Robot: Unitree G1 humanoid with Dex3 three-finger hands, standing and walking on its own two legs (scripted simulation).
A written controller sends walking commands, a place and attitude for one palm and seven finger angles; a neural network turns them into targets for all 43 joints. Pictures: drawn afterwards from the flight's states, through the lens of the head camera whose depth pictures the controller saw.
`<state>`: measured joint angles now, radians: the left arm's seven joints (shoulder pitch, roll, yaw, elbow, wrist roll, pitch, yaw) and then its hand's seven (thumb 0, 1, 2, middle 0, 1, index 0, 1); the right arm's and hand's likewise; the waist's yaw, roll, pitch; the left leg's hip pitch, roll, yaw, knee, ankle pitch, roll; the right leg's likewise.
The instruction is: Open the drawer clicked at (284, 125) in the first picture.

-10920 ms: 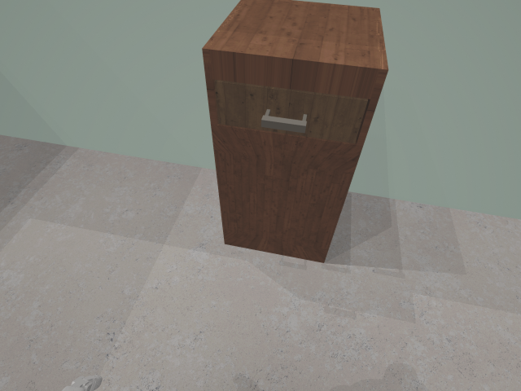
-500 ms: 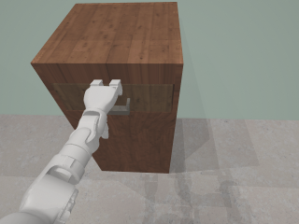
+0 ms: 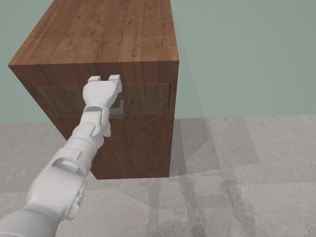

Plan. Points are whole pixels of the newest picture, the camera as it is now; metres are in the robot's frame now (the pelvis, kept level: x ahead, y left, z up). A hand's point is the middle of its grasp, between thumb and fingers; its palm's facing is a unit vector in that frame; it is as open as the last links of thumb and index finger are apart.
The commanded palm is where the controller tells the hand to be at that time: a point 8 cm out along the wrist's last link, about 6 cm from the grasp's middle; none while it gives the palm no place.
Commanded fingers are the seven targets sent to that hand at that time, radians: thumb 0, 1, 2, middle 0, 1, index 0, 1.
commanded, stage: move the hooked fingers above the handle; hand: left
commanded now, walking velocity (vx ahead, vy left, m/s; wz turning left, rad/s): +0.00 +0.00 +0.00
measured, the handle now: (105, 108) +0.51 +0.15 -0.01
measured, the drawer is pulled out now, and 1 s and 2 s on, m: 0.00 0.00 0.00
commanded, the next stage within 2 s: lower the fingers behind the handle in 1.10 s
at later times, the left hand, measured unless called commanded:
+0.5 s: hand (96, 108) +0.47 +0.16 +0.05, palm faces -0.01 -0.03 -1.00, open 13.7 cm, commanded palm +0.45 +0.15 +0.11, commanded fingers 0.00 -0.50 0.30 -0.30 -1.20 -0.30 -1.20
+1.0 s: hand (102, 106) +0.47 +0.14 +0.06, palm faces +0.02 -0.04 -1.00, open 13.8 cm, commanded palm +0.44 +0.15 +0.11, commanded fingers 0.00 -0.50 0.30 -0.30 -1.20 -0.30 -1.20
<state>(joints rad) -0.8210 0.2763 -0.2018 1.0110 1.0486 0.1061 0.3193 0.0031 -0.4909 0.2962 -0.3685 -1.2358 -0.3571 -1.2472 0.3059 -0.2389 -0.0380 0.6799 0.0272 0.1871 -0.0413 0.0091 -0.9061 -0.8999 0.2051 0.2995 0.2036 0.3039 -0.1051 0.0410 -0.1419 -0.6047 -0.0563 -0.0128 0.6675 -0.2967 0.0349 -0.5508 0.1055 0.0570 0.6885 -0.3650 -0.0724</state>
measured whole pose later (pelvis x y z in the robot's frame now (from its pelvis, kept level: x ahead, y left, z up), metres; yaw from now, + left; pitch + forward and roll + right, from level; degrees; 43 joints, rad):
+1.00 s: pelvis +0.01 +0.02 +0.00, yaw +0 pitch +13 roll +0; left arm -0.81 0.23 -0.24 0.97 1.04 0.14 0.33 0.00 -0.49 0.30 -0.35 -1.22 -0.33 -1.21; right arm 0.27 -0.22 -0.04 0.67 0.02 0.21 -0.01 0.01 -0.91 -0.90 0.21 0.30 0.20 0.30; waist -0.08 0.05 -0.15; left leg -0.61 -0.07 0.00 0.70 -0.32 0.06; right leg -0.54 0.09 0.06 0.71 -0.39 -0.05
